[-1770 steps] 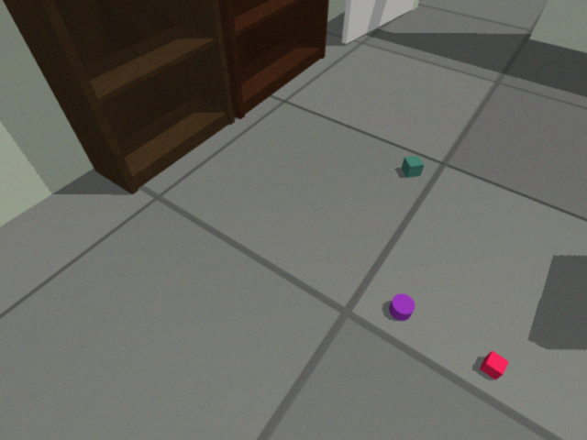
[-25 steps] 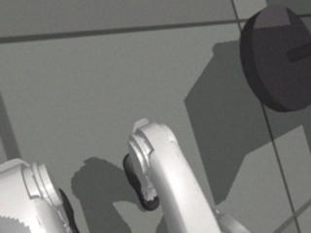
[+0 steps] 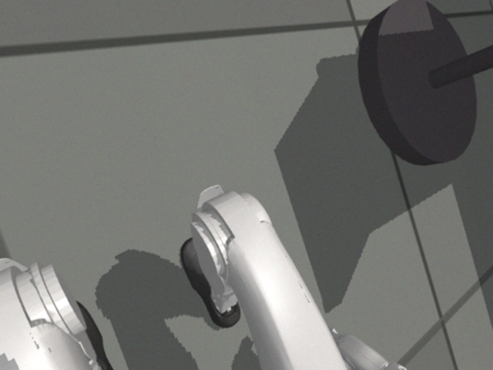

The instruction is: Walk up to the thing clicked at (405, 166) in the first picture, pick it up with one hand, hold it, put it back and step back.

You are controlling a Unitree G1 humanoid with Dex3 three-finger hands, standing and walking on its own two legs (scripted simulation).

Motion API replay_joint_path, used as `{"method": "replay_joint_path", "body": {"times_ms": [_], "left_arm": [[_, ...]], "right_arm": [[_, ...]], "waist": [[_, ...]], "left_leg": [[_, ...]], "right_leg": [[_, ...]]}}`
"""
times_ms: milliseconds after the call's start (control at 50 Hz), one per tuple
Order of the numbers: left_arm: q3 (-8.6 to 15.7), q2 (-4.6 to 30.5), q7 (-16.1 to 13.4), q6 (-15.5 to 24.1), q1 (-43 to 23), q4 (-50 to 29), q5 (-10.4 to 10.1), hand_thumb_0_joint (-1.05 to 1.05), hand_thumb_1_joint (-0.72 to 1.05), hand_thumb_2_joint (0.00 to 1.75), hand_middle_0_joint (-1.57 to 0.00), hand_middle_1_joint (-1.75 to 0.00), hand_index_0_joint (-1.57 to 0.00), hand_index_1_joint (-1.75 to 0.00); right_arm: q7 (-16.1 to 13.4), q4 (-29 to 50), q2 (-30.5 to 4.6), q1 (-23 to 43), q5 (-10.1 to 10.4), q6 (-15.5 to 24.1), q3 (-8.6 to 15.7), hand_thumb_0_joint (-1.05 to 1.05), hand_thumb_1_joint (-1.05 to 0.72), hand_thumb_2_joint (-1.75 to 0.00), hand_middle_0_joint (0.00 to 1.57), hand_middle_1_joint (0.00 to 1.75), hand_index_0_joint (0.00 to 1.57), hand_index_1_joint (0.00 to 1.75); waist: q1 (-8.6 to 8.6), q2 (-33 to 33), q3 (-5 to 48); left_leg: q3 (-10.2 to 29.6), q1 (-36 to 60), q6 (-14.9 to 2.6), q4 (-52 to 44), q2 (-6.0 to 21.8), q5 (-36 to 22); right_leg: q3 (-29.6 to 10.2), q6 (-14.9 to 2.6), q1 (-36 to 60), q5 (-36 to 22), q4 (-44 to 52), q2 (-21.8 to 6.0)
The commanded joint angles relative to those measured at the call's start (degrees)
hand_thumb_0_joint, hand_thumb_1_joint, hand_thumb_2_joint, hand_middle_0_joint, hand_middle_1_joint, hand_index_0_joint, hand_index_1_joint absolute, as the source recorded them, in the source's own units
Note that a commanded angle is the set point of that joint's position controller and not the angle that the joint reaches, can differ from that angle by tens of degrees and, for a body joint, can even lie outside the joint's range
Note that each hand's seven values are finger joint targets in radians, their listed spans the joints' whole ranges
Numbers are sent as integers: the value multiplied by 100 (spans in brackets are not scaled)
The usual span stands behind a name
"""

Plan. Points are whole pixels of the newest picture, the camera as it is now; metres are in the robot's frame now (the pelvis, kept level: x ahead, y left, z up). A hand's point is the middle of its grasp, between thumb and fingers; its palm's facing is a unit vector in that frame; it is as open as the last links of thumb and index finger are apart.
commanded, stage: rest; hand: left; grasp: from above
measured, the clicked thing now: out of the picture +0.44 +0.36 -0.28
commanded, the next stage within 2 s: open in 0.20 s
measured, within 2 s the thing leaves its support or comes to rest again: rests again in 0.38 s
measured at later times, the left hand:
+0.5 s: hand out of the picture +0.44 +0.36 -0.24, palm faces -0.20 -0.39 -0.90, open 10.2 cm
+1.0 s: hand out of the picture +0.44 +0.36 -0.24, palm faces -0.21 -0.38 -0.90, open 13.5 cm
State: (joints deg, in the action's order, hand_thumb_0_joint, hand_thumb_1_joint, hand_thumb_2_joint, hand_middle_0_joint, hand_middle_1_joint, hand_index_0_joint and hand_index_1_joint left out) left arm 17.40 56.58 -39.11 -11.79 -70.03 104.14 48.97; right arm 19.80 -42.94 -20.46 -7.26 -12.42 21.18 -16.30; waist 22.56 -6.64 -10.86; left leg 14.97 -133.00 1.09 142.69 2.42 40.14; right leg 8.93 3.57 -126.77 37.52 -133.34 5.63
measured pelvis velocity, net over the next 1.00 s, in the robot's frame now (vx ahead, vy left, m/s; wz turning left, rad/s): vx -0.01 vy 0.01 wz -0.02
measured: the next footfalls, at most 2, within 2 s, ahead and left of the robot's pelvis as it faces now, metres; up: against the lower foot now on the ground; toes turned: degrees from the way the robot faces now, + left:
none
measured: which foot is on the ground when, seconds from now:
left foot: down 0.00-1.00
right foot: down 0.00-1.00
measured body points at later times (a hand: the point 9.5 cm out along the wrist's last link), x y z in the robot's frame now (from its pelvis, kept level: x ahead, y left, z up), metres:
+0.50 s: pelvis -0.01 +0.00 +0.00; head +0.29 +0.12 +0.32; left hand +0.45 +0.37 -0.19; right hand +0.01 -0.24 -0.04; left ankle +0.07 +0.13 -0.28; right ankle +0.12 -0.12 -0.28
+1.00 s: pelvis -0.01 +0.01 +0.01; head +0.28 +0.13 +0.32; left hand +0.45 +0.38 -0.19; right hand +0.00 -0.23 -0.03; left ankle +0.07 +0.13 -0.28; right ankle +0.12 -0.12 -0.28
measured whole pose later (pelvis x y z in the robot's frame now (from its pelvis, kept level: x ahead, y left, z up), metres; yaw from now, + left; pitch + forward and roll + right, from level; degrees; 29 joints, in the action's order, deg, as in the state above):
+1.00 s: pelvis -0.01 +0.01 +0.01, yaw -1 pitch +26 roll -16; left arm 14.6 62.1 -38.1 -11.5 -71.5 104.5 48.7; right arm 18.8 -40.4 -21.6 -8.2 -12.8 21.7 -19.6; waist 24.4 -8.6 -14.1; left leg 16.4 -131.6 0.0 141.9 2.4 39.1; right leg 10.3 4.2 -123.7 36.3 -130.5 5.9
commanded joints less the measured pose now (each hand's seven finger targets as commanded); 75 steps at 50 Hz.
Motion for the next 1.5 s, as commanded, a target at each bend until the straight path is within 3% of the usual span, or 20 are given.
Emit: {"method": "replay_joint_path", "body": {"times_ms": [0,40,280,420,520,560,600,620,760,860,960,1200,1220,1240,1280,1320,1340,1360,1440,1480], "left_arm": [[-251,1361,-263,4,-1510,-668,100,0,57,60,-99,-55,-100,-53],[-173,1480,-278,-21,-1529,-647,78,0,57,59,-98,-55,-100,-53],[-249,1621,-250,-17,-1424,-485,89,0,60,58,-99,-58,-101,-55],[-254,1717,-228,1,-1514,-561,54,0,4,52,-48,-66,-52,-61],[-300,1778,-191,9,-1482,-602,67,0,-18,65,-37,-73,-40,-71],[-232,1776,-193,-29,-1361,-399,63,0,-20,68,-35,-77,-37,-74],[-333,1722,-185,18,-1557,-687,9,0,-23,70,-33,-79,-35,-76],[-287,1725,-194,-20,-1328,-366,31,0,-26,73,-30,-82,-33,-79],[-451,1612,-123,-16,-1385,-416,-10,0,-41,85,-18,-92,-19,-90],[-447,1738,-71,10,-1443,-519,8,0,-46,89,-13,-96,-14,-95],[-449,1751,-122,8,-1384,-537,55,0,-53,95,-7,-102,-8,-101],[-416,1705,-151,-69,-1421,-629,4,0,-57,100,-7,-98,-5,-100],[-439,1714,-127,-34,-1596,-987,-38,0,-56,99,-7,-99,-5,-100],[-417,1717,-132,-79,-1370,-602,-9,0,-57,100,-7,-98,-4,-100],[-473,1705,-75,-72,-1464,-924,-11,0,-49,96,-5,-98,-8,-95],[-449,1756,-68,-21,-1678,-1296,0,0,-50,97,-6,-98,-8,-96],[-382,1742,-68,-58,-1332,-1041,14,0,-51,97,-6,-98,-7,-96],[-453,1741,3,-49,-1369,-1389,30,0,-51,97,-6,-98,-7,-96],[-427,1715,286,-80,-1415,-3067,185,0,-50,97,-8,-97,-8,-96],[-524,1334,513,-166,-849,-3551,203,0,-49,95,-11,-94,-11,-94]], "right_arm": [[-8,-143,-1886,-1355,-11,12,390,0,-90,-90,20,30,20,30],[-7,-136,-1898,-1324,11,31,371,0,-90,-90,20,30,20,30],[-29,-90,-1960,-1281,1,26,268,0,-90,-90,20,30,20,30],[-45,-7,-2009,-1258,-8,38,223,0,-89,-90,20,30,20,30],[-54,-3,-2025,-1311,-17,37,212,0,-89,-90,20,30,20,30],[-53,-32,-2027,-1352,-3,40,191,0,-89,-90,20,30,20,30],[-60,93,-2058,-1304,-24,49,186,0,-89,-90,20,30,20,30],[-78,-24,-2027,-1351,-6,39,166,0,-89,-90,20,30,20,30],[-89,37,-2000,-1389,-6,54,105,0,-89,-90,20,30,20,30],[-121,28,-2022,-1328,-26,59,121,0,-89,-90,20,30,20,30],[-107,33,-2038,-1382,-30,55,113,0,-89,-90,20,30,20,30],[-60,73,-2053,-1435,-10,28,92,0,-89,-90,20,30,20,30],[-63,214,-2099,-1328,-12,36,145,0,-89,-90,20,30,20,30],[-64,78,-2062,-1419,-7,18,109,0,-89,-90,20,30,20,30],[-58,123,-2081,-1379,6,23,166,0,-90,-90,20,30,20,30],[-63,243,-2108,-1313,23,22,217,0,-90,-90,20,30,20,30],[-62,56,-2058,-1493,36,-10,227,0,-90,-90,20,30,20,30],[-56,109,-2007,-1445,64,-15,262,0,-90,-90,20,30,20,30],[-92,259,-1852,-1347,228,-103,478,0,-90,-90,20,30,20,30],[-114,263,-1721,-1315,387,-249,670,0,-90,-90,20,30,20,30]], "waist": [[335,2961,3844],[274,3005,3780],[419,2991,3448],[451,3008,3390],[485,3050,3381],[472,3104,3371],[527,3165,3427],[501,3037,3350],[576,2957,3294],[593,2959,3101],[557,3085,3223],[574,3220,3260],[599,3306,3278],[543,3210,3286],[552,3276,3302],[451,3504,3521],[347,3493,3636],[299,3556,3649],[-137,4440,4979],[-426,4643,5403]], "left_leg": [[-611,2768,-123,-1366,201,-1376],[-582,2834,-109,-1385,217,-1311],[-493,2745,-93,-1437,229,-1156],[-446,2839,-81,-1491,255,-1190],[-481,2772,-89,-1488,246,-1149],[-406,2917,-55,-1544,281,-1157],[-407,2985,-50,-1564,283,-1162],[-388,2889,-45,-1585,282,-1136],[-393,2787,-77,-1507,270,-1244],[-421,2719,-83,-1585,252,-916],[-357,2884,-46,-1676,271,-1037],[-281,3143,-1,-1683,320,-1353],[-318,3208,-10,-1656,314,-1369],[-302,3169,-2,-1683,326,-1359],[-364,3155,-22,-1633,294,-1321],[-379,3234,-1,-1715,300,-1264],[-380,3292,11,-1737,307,-1345],[-413,3272,6,-1740,280,-1319],[-431,4155,91,-1892,279,-1919],[-528,4213,105,-1958,227,-2054]], "right_leg": [[633,-454,2402,-1557,1228,122],[666,-457,2262,-1463,1214,113],[750,-453,2214,-1358,1212,111],[769,-443,2246,-1398,1243,112],[740,-436,2388,-1383,1290,129],[805,-453,2246,-1349,1241,120],[792,-455,2369,-1396,1288,135],[817,-450,2364,-1375,1279,126],[800,-423,2441,-1492,1325,131],[784,-419,2313,-1203,1404,132],[820,-436,2410,-1323,1370,123],[857,-448,2304,-1548,1264,95],[818,-444,2323,-1573,1278,107],[844,-447,2327,-1556,1305,111],[802,-443,2307,-1529,1329,115],[797,-478,2410,-1469,1360,145],[820,-471,2490,-1534,1370,129],[792,-480,2454,-1489,1346,117],[707,-562,2433,-1754,1200,107],[616,-597,2376,-1829,1189,111]]}}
